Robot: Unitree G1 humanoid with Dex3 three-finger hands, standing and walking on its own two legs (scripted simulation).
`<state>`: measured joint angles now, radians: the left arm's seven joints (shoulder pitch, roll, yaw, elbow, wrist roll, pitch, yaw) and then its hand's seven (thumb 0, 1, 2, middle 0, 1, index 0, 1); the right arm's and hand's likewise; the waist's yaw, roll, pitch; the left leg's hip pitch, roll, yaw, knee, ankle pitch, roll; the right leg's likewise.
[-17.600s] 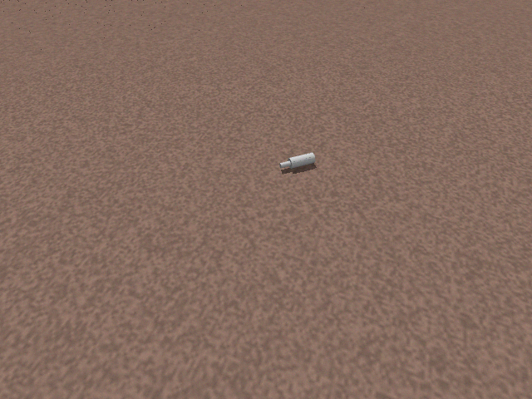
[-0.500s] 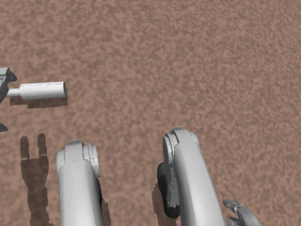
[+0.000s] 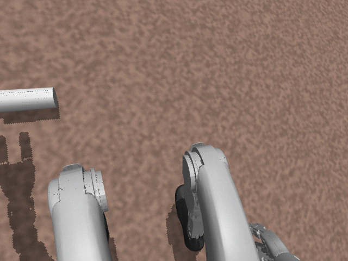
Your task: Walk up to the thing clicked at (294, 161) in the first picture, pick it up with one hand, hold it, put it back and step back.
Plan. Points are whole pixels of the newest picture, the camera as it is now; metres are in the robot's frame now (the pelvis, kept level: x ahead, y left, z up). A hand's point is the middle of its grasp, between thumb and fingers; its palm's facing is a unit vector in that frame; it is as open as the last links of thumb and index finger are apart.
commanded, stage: rise first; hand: left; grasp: from above
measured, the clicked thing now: (15, 100) +0.52 +0.34 -0.30
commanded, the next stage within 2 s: none
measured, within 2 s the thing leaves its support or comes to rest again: neither
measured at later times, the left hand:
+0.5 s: hand out of the picture +0.45 +0.35 -0.18, palm faces -0.45 -0.08 -0.89, open 14.1 cm
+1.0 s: hand out of the picture +0.47 +0.35 -0.19, palm faces -0.45 -0.09 -0.89, open 14.1 cm
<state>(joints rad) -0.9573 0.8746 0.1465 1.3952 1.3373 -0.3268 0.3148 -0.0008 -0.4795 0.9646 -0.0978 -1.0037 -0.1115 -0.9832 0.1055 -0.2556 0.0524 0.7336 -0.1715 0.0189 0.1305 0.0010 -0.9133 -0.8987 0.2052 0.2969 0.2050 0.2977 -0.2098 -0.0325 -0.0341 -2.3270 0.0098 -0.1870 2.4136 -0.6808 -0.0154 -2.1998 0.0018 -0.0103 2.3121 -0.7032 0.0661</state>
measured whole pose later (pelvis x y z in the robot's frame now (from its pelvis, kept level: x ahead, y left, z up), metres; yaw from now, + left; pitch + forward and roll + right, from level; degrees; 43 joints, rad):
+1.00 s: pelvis +0.00 +0.00 -0.02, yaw -2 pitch +32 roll -13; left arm -1.03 0.97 0.15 1.49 1.35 -0.34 0.33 0.00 -0.53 1.01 -0.09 -1.04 -0.09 -1.03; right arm 0.13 -0.27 0.13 0.70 -0.19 0.02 0.15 0.00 -0.92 -0.90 0.20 0.30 0.20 0.30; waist -0.27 -0.05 0.02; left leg -2.37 0.01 -0.22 2.48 -0.69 -0.01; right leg -2.23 0.02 -0.03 2.35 -0.70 0.07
